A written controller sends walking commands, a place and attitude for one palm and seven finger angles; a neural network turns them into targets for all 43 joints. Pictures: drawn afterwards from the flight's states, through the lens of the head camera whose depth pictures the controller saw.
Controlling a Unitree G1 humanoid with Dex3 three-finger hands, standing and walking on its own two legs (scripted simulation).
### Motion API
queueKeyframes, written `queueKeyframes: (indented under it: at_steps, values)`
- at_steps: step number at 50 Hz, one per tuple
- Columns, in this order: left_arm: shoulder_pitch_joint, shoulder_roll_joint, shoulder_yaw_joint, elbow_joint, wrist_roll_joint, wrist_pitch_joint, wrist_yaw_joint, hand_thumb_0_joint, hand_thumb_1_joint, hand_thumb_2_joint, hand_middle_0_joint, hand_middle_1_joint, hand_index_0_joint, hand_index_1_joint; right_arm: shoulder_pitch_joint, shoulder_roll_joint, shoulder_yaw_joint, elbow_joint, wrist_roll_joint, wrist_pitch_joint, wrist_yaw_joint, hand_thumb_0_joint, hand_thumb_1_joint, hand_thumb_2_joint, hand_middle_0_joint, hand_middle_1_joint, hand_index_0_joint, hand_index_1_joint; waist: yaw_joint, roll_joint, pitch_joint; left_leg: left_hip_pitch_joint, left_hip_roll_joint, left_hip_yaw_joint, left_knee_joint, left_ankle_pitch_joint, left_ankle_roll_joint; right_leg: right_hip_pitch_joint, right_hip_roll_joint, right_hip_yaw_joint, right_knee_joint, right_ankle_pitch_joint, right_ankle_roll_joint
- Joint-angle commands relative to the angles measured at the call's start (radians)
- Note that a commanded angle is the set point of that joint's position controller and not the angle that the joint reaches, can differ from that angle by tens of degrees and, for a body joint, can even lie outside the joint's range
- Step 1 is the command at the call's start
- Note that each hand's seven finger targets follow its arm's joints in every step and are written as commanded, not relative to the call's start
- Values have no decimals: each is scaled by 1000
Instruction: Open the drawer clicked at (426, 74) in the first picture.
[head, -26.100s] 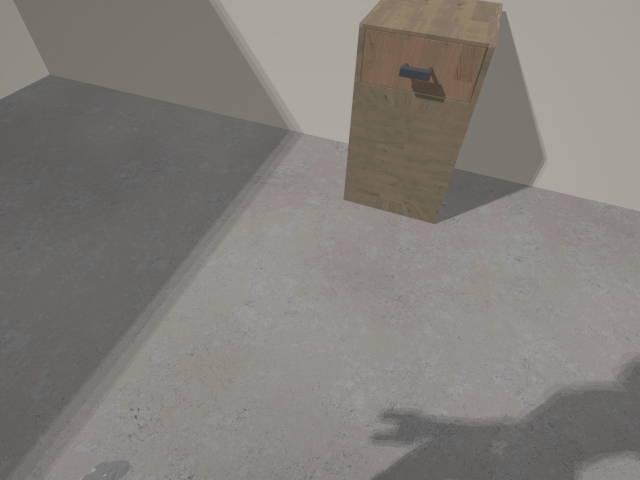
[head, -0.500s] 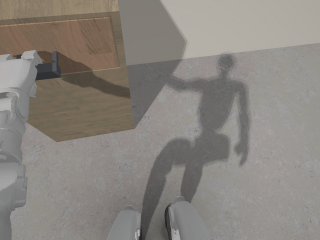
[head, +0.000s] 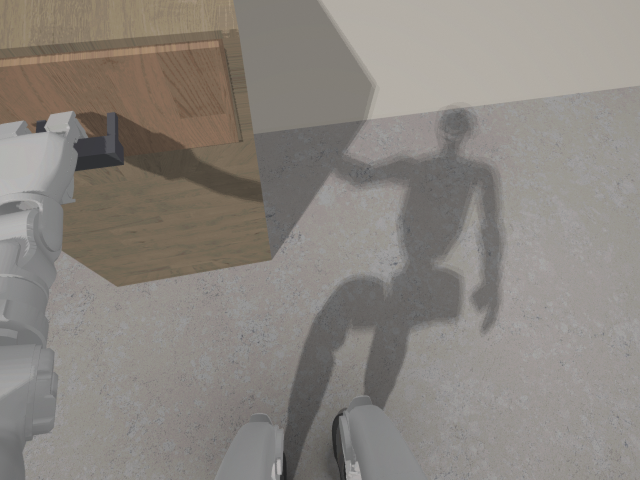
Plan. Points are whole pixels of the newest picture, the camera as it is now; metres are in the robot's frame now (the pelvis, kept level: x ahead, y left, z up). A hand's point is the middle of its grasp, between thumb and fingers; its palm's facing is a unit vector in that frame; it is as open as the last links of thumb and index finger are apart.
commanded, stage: pull the drawer open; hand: left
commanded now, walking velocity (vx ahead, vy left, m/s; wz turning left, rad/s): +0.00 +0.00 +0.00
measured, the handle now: (77, 139) +0.53 +0.30 +0.00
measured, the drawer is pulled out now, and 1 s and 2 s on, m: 0.01 0.14 0.24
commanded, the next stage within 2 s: none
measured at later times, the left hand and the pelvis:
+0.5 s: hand (58, 235) +0.41 +0.31 -0.02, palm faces -0.05 -0.04 -1.00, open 6.3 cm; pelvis +0.02 +0.01 +0.02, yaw +0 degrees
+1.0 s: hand (56, 295) +0.34 +0.29 -0.02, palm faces -0.04 -0.04 -1.00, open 6.2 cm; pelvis +0.02 +0.00 +0.03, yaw +1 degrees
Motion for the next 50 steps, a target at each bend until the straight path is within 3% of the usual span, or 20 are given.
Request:
queueKeyframes:
  at_steps: [1, 3, 4, 6, 8, 10, 12, 14, 20, 24, 28, 30, 37, 40, 46, 48, 50]
  values:
    - [-150, 231, 41, -200, -11, -32, 33, 0, 900, 900, -400, -1350, -400, -1350, 151, -174, -62, -40, 5, -5, -10, 0, -900, -900, 200, 300, 200, 300, 53, 102, -524, 364, 32, -20, -146, 619, -36, 386, -12, -24, -74, 360, -28]
    - [-114, 195, 25, -196, -9, -33, 42, 0, 900, 900, -400, -1350, -400, -1350, 140, -171, -65, -42, 6, -4, -10, 0, -900, -900, 200, 300, 200, 300, 49, 70, -478, 343, 32, -15, -153, 587, -29, 385, -10, -22, -83, 349, -29]
    - [-108, 209, 46, -208, -9, -35, 49, 0, 900, 900, -400, -1350, -400, -1350, 138, -175, -67, -39, 6, -3, -9, 0, -900, -900, 200, 300, 200, 300, 52, 58, -475, 335, 33, -16, -157, 569, -29, 388, -11, -21, -82, 345, -30]
    - [-101, 205, 49, -224, 1, -42, 67, 0, 900, 900, -400, -1350, -400, -1350, 131, -175, -70, -37, 3, 1, -12, 0, -900, -900, 200, 300, 200, 300, 55, 64, -473, 353, 36, -18, -159, 590, -34, 373, -12, -22, -78, 343, -31]
    - [-58, 163, 35, -228, 2, -39, 83, 0, 900, 900, -400, -1350, -400, -1350, 124, -169, -75, -39, 2, 2, -8, 0, -900, -900, 200, 300, 200, 300, 60, 67, -459, 372, 36, -17, -162, 617, -38, 368, -11, -25, -81, 346, -34]
    - [-47, 174, 59, -267, 1, -43, 98, 0, 900, 900, -400, -1350, -400, -1350, 118, -170, -80, -39, 0, 6, -5, 0, -900, -900, 200, 300, 200, 300, 73, 74, -492, 404, 40, -22, -158, 678, -46, 374, -11, -24, -70, 367, -35]
    - [-30, 133, 34, -278, -1, -32, 112, 0, 900, 900, -400, -1350, -400, -1350, 115, -163, -83, -45, 3, 9, -4, 0, -900, -900, 200, 300, 200, 300, 66, 74, -479, 418, 41, -22, -163, 703, -50, 378, -11, -25, -79, 381, -33]
    - [6, 132, 45, -288, 2, -22, 123, 0, 900, 900, -400, -1350, -400, -1350, 106, -164, -85, -48, 3, 13, -3, 0, -900, -900, 200, 300, 200, 300, 79, 63, -476, 430, 42, -26, -170, 711, -56, 384, -12, -28, -81, 375, -34]
    - [80, 60, 14, -385, -9, 8, 140, 0, 900, 900, -400, -1350, -400, -1350, 75, -152, -90, -69, 4, 22, -2, 0, -900, -900, 200, 300, 200, 300, 85, 79, -498, 510, 50, -37, -186, 819, -67, 409, -14, -32, -97, 407, -35]
    - [143, 45, 13, -409, -14, 26, 143, 0, 900, 900, -400, -1350, -400, -1350, 50, -146, -86, -81, 8, 22, -8, 0, -900, -900, 200, 300, 200, 300, 87, 25, -456, 462, 42, -19, -207, 730, -49, 471, -17, -21, -119, 419, -33]
    - [173, 46, 17, -420, -4, 32, 148, 0, 900, 900, -400, -1350, -400, -1350, 20, -143, -80, -82, 7, 23, -15, 0, -900, -900, 200, 300, 200, 300, 95, 48, -412, 451, 38, -15, -219, 684, -48, 459, -19, -19, -124, 390, -36]
    - [152, 47, 16, -456, 2, 32, 155, 0, 900, 900, -400, -1350, -400, -1350, 12, -143, -81, -86, 6, 22, -17, 0, -900, -900, 200, 300, 200, 300, 93, 76, -427, 470, 37, -19, -221, 684, -53, 454, -19, -23, -122, 377, -40]
    - [254, -15, -12, -504, 2, 46, 177, 0, 900, 900, -400, -1350, -400, -1350, -19, -130, -85, -100, 8, 14, -23, 0, -900, -900, 200, 300, 200, 300, 99, 57, -423, 498, 34, -19, -226, 687, -57, 465, -18, -23, -132, 373, -40]
    - [320, 13, 25, -553, -16, 52, 178, 0, 900, 900, -400, -1350, -400, -1350, -37, -133, -82, -111, 7, 9, -26, 0, -900, -900, 200, 300, 200, 300, 117, 35, -438, 476, 28, -13, -237, 665, -49, 526, -19, -11, -136, 400, -42]
    - [469, -7, 36, -621, -17, 54, 189, 0, 900, 900, -400, -1350, -400, -1350, -80, -125, -77, -125, 9, -2, -30, 0, -900, -900, 200, 300, 200, 300, 130, 41, -385, 476, 29, -8, -251, 645, -48, 530, -22, -7, -146, 391, -42]
    - [457, -28, 21, -633, -12, 52, 197, 0, 900, 900, -400, -1350, -400, -1350, -89, -123, -78, -125, 10, -10, -32, 0, -900, -900, 200, 300, 200, 300, 115, 29, -353, 459, 27, -5, -249, 592, -44, 510, -21, -7, -149, 367, -41]
    - [460, 10, 55, -653, -13, 48, 204, 0, 900, 900, -400, -1350, -400, -1350, -102, -128, -74, -122, 6, -14, -35, 0, -900, -900, 200, 300, 200, 300, 126, 37, -357, 439, 22, -4, -249, 564, -41, 521, -22, -1, -141, 359, -45]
